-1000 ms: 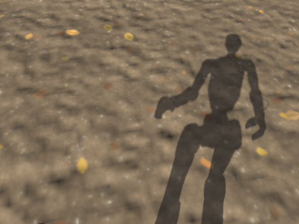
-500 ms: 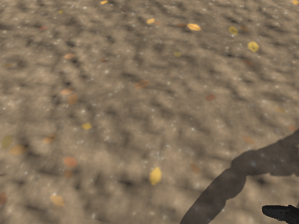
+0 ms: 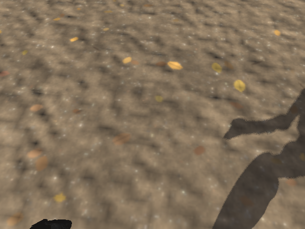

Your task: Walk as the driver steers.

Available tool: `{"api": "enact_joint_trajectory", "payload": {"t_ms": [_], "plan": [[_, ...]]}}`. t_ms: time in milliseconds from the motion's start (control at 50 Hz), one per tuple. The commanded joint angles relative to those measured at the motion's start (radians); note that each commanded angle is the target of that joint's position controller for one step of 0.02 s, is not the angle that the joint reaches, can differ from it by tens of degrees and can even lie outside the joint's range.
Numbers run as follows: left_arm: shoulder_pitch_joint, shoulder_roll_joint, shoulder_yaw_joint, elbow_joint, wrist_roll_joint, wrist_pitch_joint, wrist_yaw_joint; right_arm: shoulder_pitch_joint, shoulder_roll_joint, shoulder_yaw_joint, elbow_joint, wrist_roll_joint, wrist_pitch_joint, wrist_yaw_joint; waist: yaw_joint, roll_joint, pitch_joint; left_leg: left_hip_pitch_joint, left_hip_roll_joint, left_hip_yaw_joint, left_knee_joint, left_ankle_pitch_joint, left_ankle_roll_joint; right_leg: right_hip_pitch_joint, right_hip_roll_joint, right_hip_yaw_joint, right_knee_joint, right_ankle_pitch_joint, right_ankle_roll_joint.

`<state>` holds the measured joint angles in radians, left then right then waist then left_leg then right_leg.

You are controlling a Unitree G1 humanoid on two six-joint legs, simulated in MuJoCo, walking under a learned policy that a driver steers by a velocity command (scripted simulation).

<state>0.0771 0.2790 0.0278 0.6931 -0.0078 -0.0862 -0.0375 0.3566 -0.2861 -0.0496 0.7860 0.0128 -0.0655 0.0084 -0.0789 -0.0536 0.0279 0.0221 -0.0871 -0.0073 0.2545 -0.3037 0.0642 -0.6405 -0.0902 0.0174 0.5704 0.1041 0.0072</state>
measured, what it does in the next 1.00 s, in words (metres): walks ahead: right foot, then left foot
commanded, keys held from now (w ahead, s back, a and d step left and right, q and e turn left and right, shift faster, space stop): no key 0.56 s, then e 0.06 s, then w+e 0.38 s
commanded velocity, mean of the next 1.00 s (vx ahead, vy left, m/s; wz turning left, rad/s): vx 0.20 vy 0.00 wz -0.13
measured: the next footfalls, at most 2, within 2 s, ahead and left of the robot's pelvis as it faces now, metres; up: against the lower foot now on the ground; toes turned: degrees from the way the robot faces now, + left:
right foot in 0.08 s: +0.25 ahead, -0.13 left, +0.00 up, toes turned -2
left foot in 0.44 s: +0.24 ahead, +0.12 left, +0.00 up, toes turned -1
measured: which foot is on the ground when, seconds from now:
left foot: down 0.00-0.08, up 0.10-0.42, down 0.44-0.90, up 0.92-1.00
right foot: up 0.00-0.06, down 0.08-0.68, up 0.70-0.90, down 0.92-1.00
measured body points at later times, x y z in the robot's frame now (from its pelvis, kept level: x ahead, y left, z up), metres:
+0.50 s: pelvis +0.17 -0.03 +0.00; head +0.18 -0.01 +0.44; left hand +0.31 +0.22 -0.13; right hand +0.28 -0.29 -0.12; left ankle +0.20 +0.12 -0.74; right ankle +0.21 -0.13 -0.74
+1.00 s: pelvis +0.29 -0.08 -0.01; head +0.30 -0.10 +0.44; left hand +0.43 +0.19 -0.11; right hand +0.34 -0.37 -0.14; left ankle +0.24 +0.10 -0.66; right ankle +0.28 -0.15 -0.74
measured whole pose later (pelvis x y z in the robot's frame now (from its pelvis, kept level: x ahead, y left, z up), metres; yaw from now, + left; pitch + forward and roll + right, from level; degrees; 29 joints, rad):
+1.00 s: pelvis +0.29 -0.08 -0.01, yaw -11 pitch +1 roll +1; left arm 0.26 0.29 0.07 0.82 -0.01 -0.05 -0.03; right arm 0.24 -0.30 -0.08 0.81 0.03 -0.07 -0.02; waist 0.00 0.03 0.01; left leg -0.40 0.05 -0.03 1.12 -0.46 -0.02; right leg -0.33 0.04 -0.03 0.64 -0.34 -0.09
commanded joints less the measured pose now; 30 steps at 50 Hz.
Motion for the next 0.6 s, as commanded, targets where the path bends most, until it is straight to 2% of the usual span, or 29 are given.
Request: {"api": "enact_joint_trajectory", "payload": {"t_ms": [20, 40, 60, 80, 100, 120, 140, 160, 180, 200, 240, 280, 320, 380, 420, 440, 460, 480, 500, 520, 560, 600], "plan": [[-0.096, 0.089, 0.025, -0.098, 0.011, -0.028, -0.019, 0.04, -0.17, -0.043, -0.016, -0.001, 0.011, -0.014, 0.01, 0.12, 0.032, 0.021, 0.296, -0.125, 0.049, 0.558, 0.11, 0.025, 0.044, -0.018, -0.073, -0.057, -0.042], [-0.049, 0.105, 0.033, -0.087, 0.017, -0.03, -0.019, 0.028, -0.179, -0.045, -0.016, -0.002, 0.015, -0.018, 0.038, 0.143, -0.006, 0.038, 0.289, -0.125, 0.111, 0.687, 0.091, 0.094, 0.07, -0.03, -0.077, -0.083, -0.059], [0.047, 0.128, 0.046, -0.059, 0.024, -0.033, -0.015, -0.001, -0.184, -0.045, -0.022, -0.001, 0.019, -0.022, 0.096, 0.149, -0.071, 0.034, 0.256, -0.107, 0.221, 0.832, 0.065, 0.229, 0.105, -0.058, -0.104, -0.054, -0.082], [0.155, 0.172, 0.06, -0.034, 0.031, -0.037, -0.007, -0.004, -0.166, -0.036, -0.03, -0.007, 0.019, -0.024, 0.149, 0.119, -0.165, -0.032, 0.197, -0.07, 0.389, 0.81, 0.022, 0.434, 0.067, -0.044, -0.11, 0.176, -0.115], [0.262, 0.249, 0.07, -0.028, 0.055, -0.034, 0.002, 0.073, -0.093, -0.011, -0.054, -0.033, 0.008, -0.021, 0.144, -0.04, -0.344, -0.319, 0.111, -0.054, 0.718, 0.426, -0.04, 0.831, -0.171, 0.192, 0.007, 0.566, -0.231], [0.303, 0.221, 0.062, -0.01, 0.047, -0.02, 0.0, 0.216, -0.041, 0.007, -0.007, -0.02, 0.001, -0.011, 0.126, -0.223, -0.513, -0.548, -0.022, -0.112, 1.019, -0.397, -0.094, 1.06, -0.369, 0.509, -0.028, 0.685, -0.388], [0.31, 0.168, 0.054, -0.016, 0.019, -0.003, -0.001, 0.16, -0.16, -0.02, 0.011, 0.004, 0.005, -0.008, 0.173, -0.086, -0.515, -0.575, 0.015, -0.206, 1.088, -0.387, -0.093, 1.0, -0.316, 0.485, -0.075, 0.498, -0.353], [0.215, 0.148, 0.044, -0.021, 0.007, 0.006, 0.002, 0.049, -0.169, -0.026, -0.027, 0.02, 0.014, -0.01, 0.153, -0.047, -0.342, -0.643, 0.068, -0.15, 1.065, -0.329, -0.098, 0.857, -0.276, 0.362, -0.117, 0.391, -0.312], [0.142, 0.113, 0.032, -0.021, 0.006, 0.011, 0.006, -0.014, -0.151, -0.021, -0.041, 0.009, 0.027, -0.018, 0.125, 0.012, -0.223, -0.644, 0.111, -0.105, 0.994, -0.268, -0.108, 0.699, -0.226, 0.287, -0.163, 0.337, -0.286], [0.09, 0.086, 0.022, -0.022, 0.014, 0.012, 0.007, -0.03, -0.134, -0.022, -0.043, -0.002, 0.044, -0.025, 0.089, 0.016, -0.16, -0.585, 0.147, -0.096, 0.92, -0.216, -0.114, 0.559, -0.196, 0.235, -0.203, 0.293, -0.269], [0.021, 0.079, 0.02, -0.015, 0.035, 0.012, 0.002, 0.032, -0.08, -0.013, -0.022, -0.006, 0.077, -0.037, 0.03, -0.043, -0.131, -0.407, 0.158, -0.066, 0.776, -0.153, -0.13, 0.36, -0.141, 0.146, -0.271, 0.237, -0.254], [-0.008, 0.088, 0.023, -0.001, 0.039, 0.01, 0.004, 0.043, -0.05, -0.004, -0.016, -0.016, 0.085, -0.047, 0.02, -0.071, -0.141, -0.322, 0.155, -0.045, 0.624, -0.113, -0.139, 0.309, -0.121, 0.086, -0.283, 0.269, -0.256], [0.007, 0.104, 0.029, 0.021, 0.033, 0.017, 0.012, 0.011, -0.057, -0.004, -0.017, -0.02, 0.085, -0.049, 0.04, -0.069, -0.17, -0.276, 0.158, -0.043, 0.515, 0.002, -0.133, 0.326, -0.123, 0.079, -0.288, 0.165, -0.251], [0.002, 0.108, 0.025, 0.044, 0.025, 0.038, 0.019, -0.039, -0.074, -0.013, -0.017, -0.02, 0.094, -0.046, 0.051, -0.054, -0.134, -0.211, 0.148, -0.029, 0.388, 0.106, -0.112, 0.284, -0.112, 0.095, -0.31, -0.243, -0.219], [0.0, 0.074, 0.009, 0.058, 0.021, 0.046, 0.018, -0.069, -0.069, -0.014, -0.022, -0.035, 0.092, -0.045, 0.043, -0.041, -0.077, -0.151, 0.139, -0.021, 0.265, 0.152, -0.086, 0.231, -0.068, 0.097, -0.303, -0.503, -0.158], [0.03, 0.048, -0.001, 0.075, 0.026, 0.047, 0.017, -0.087, -0.084, -0.015, -0.036, -0.043, 0.089, -0.047, 0.049, -0.011, -0.05, -0.136, 0.177, -0.069, 0.2, 0.202, -0.067, 0.215, -0.039, 0.091, -0.282, -0.576, -0.11], [0.068, 0.045, -0.003, 0.083, 0.037, 0.046, 0.016, -0.106, -0.136, -0.023, -0.053, -0.039, 0.085, -0.053, 0.084, 0.066, -0.029, -0.154, 0.24, -0.133, 0.166, 0.252, -0.042, 0.214, 0.017, 0.054, -0.223, -0.596, -0.065], [0.119, 0.034, -0.003, 0.088, 0.034, 0.05, 0.019, -0.14, -0.166, -0.033, -0.032, -0.027, 0.084, -0.054, 0.139, 0.198, -0.022, -0.27, 0.225, -0.135, 0.158, 0.036, -0.014, 0.291, 0.074, -0.017, -0.198, -0.518, -0.036], [0.086, 0.057, 0.0, 0.095, 0.036, 0.055, 0.025, -0.154, -0.104, -0.023, -0.035, -0.026, 0.078, -0.047, 0.108, 0.188, -0.006, -0.345, 0.192, -0.12, 0.128, -0.075, -0.022, 0.366, 0.077, -0.032, -0.16, -0.448, -0.02], [0.072, 0.065, 0.004, 0.096, 0.03, 0.06, 0.029, -0.157, -0.072, -0.013, -0.029, -0.034, 0.071, -0.043, 0.105, 0.177, -0.001, -0.363, 0.183, -0.112, 0.121, -0.069, -0.041, 0.388, 0.072, -0.031, -0.146, -0.407, -0.024], [0.082, 0.064, 0.004, 0.111, 0.031, 0.068, 0.038, -0.16, -0.07, -0.012, -0.022, -0.03, 0.053, -0.039, 0.103, 0.157, -0.014, -0.321, 0.17, -0.095, 0.153, 0.069, -0.061, 0.39, 0.063, -0.022, -0.137, -0.344, -0.035], [0.066, 0.079, 0.009, 0.112, 0.02, 0.068, 0.038, -0.137, -0.091, -0.02, -0.012, -0.023, 0.044, -0.045, 0.083, 0.122, -0.037, -0.243, 0.163, -0.068, 0.204, 0.173, -0.063, 0.353, 0.059, -0.005, -0.12, -0.268, -0.048]]}}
